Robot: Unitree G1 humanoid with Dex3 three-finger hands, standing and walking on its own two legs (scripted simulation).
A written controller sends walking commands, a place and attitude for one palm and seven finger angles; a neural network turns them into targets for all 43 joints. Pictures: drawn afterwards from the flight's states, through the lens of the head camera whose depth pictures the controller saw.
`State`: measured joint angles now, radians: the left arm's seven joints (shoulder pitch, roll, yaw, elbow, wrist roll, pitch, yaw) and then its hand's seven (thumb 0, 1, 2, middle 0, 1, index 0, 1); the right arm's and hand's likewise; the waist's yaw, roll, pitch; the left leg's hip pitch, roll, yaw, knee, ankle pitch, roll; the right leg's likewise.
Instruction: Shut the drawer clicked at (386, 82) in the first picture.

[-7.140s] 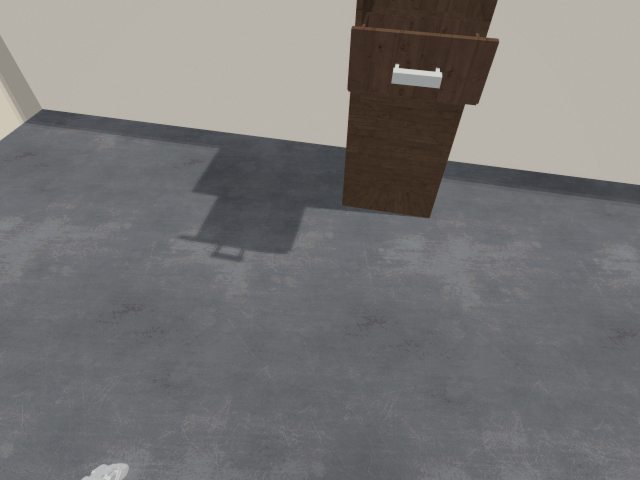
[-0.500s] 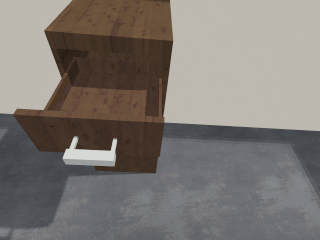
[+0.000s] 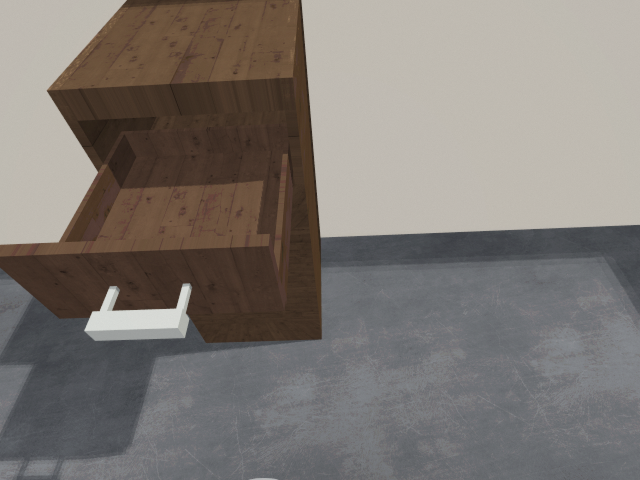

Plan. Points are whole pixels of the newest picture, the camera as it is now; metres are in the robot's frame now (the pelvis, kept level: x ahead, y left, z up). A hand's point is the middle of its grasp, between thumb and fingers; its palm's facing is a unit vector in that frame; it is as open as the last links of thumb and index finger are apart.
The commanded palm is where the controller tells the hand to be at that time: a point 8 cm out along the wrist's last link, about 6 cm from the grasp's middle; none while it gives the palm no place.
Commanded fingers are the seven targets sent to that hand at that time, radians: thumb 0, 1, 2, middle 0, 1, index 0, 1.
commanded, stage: come to a stop and stand still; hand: left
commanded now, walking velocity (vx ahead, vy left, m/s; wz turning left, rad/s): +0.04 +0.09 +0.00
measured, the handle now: (144, 308) +0.31 +0.27 +0.03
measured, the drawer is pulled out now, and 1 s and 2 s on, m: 0.30 0.30 0.30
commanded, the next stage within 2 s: look again from close up in 0.60 s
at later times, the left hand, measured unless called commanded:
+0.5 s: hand out of the picture -0.04 +0.22 -0.18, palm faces +0.04 -0.98 -0.21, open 7.3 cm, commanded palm none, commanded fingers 0.00 0.90 0.90 -0.20 -0.30 -0.20 -0.30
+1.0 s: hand out of the picture -0.03 +0.23 -0.17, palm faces +0.00 -0.97 -0.24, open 7.3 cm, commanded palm none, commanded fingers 0.00 0.90 0.90 -0.20 -0.30 -0.20 -0.30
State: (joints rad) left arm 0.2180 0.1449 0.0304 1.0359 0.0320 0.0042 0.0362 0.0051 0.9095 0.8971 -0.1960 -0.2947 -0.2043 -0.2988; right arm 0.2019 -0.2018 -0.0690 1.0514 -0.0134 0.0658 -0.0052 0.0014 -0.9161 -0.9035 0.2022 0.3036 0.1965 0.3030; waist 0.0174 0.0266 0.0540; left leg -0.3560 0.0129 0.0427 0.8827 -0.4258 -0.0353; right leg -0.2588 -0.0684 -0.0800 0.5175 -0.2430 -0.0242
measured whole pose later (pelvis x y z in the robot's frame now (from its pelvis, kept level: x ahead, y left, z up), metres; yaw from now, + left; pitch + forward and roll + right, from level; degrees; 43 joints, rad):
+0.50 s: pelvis -0.03 +0.04 +0.00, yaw -1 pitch -1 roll +1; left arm 0.26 0.17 0.01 1.13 0.02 0.01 0.03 0.01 0.91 0.90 -0.19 -0.29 -0.20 -0.30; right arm 0.24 -0.16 -0.02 1.10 -0.01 0.01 -0.03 0.01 -0.94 -0.90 0.21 0.30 0.20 0.30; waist 0.03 -0.01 0.04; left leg -0.15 0.02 0.06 0.45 -0.28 -0.01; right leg -0.24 -0.05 -0.04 0.48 -0.22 0.02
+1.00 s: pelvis -0.04 +0.04 +0.00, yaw -1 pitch -2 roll +1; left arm 0.28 0.16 -0.01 1.10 0.02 -0.01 0.03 0.01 0.91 0.90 -0.19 -0.29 -0.20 -0.30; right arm 0.33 -0.15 0.01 1.06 -0.02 -0.01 -0.01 0.01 -0.92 -0.90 0.20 0.30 0.20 0.30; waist 0.00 0.04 0.02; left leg -0.16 0.01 0.07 0.49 -0.30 0.00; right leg -0.26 -0.06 -0.03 0.53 -0.25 0.02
